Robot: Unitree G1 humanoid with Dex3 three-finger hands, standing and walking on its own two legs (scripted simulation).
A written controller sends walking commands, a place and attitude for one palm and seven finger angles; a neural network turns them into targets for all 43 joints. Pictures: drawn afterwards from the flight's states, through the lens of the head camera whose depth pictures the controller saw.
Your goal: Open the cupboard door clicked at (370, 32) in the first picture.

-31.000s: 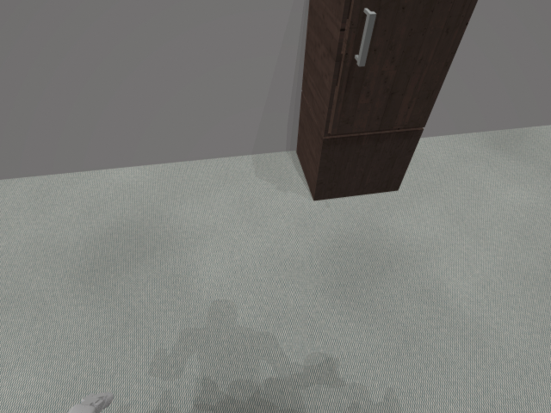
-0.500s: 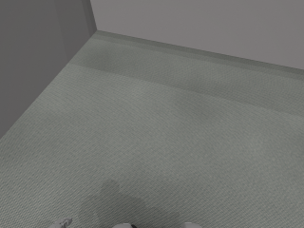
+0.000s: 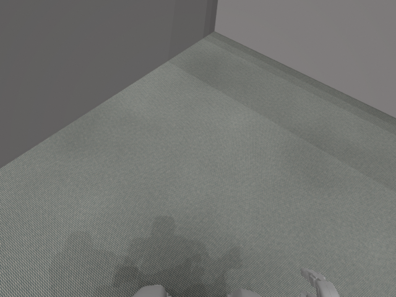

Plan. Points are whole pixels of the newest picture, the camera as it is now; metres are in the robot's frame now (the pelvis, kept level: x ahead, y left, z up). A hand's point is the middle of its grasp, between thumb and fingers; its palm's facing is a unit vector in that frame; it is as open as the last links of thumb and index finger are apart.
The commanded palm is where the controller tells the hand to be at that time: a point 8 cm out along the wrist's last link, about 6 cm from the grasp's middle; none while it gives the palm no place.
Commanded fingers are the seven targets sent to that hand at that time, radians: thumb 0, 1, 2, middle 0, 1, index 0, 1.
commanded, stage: turn to face it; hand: left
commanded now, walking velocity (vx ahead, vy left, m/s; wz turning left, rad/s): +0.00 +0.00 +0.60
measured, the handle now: out of the picture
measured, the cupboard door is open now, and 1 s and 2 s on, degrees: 38 38 38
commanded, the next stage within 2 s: none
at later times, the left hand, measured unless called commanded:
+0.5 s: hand out of the picture +0.02 +0.16 -0.14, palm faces +0.30 -0.93 -0.24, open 7.4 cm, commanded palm none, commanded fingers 0.00 0.90 0.90 -0.20 -0.30 -0.20 -0.30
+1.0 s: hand out of the picture -0.01 +0.16 -0.13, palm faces +0.57 -0.76 -0.31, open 7.4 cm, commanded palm none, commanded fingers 0.00 0.90 0.90 -0.20 -0.30 -0.20 -0.30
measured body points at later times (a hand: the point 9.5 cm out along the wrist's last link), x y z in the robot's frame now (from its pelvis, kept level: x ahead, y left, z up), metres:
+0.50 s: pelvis +0.01 -0.05 +0.02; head +0.07 -0.04 +0.46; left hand +0.00 +0.21 -0.12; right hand +0.17 -0.28 -0.13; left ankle -0.02 +0.08 -0.68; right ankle +0.02 -0.17 -0.72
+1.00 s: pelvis +0.03 -0.07 +0.01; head +0.08 -0.07 +0.45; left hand -0.04 +0.20 -0.11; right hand +0.26 -0.24 -0.14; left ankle -0.04 +0.05 -0.67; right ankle +0.10 -0.17 -0.72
